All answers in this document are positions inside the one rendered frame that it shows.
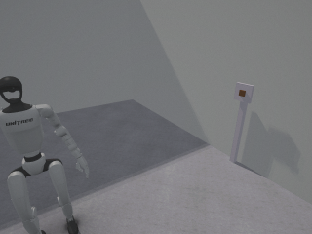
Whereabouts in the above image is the left robot hand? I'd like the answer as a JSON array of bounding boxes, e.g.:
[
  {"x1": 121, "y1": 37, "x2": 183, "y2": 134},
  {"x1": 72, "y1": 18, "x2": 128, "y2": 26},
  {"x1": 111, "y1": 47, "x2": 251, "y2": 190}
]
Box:
[{"x1": 75, "y1": 156, "x2": 89, "y2": 179}]

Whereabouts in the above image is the robot left forearm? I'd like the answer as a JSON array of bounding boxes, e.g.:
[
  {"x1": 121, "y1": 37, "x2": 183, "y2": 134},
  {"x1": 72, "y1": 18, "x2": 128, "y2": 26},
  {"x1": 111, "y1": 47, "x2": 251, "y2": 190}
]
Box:
[{"x1": 61, "y1": 126, "x2": 83, "y2": 159}]

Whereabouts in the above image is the robot left upper arm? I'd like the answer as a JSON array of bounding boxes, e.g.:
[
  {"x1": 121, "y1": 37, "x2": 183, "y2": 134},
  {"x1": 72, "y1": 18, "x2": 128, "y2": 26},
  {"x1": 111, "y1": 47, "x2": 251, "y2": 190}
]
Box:
[{"x1": 35, "y1": 104, "x2": 67, "y2": 137}]

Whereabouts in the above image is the robot torso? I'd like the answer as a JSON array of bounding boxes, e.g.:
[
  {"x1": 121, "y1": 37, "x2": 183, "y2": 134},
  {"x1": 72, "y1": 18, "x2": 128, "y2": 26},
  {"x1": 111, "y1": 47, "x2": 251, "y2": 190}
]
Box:
[{"x1": 0, "y1": 103, "x2": 48, "y2": 176}]

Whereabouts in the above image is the button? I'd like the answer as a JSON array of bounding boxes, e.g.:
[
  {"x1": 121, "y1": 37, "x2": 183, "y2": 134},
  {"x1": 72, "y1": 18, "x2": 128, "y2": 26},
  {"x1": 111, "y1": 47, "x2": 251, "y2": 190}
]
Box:
[{"x1": 239, "y1": 90, "x2": 246, "y2": 97}]

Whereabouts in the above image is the panel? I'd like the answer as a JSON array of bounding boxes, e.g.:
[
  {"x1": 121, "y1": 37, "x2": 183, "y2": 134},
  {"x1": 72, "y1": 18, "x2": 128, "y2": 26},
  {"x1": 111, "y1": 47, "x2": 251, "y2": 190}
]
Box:
[{"x1": 229, "y1": 82, "x2": 254, "y2": 163}]

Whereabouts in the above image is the robot left shin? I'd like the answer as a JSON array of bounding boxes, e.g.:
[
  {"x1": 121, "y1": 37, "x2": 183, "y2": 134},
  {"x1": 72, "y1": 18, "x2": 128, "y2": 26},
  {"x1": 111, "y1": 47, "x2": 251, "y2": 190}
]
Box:
[{"x1": 61, "y1": 198, "x2": 73, "y2": 222}]

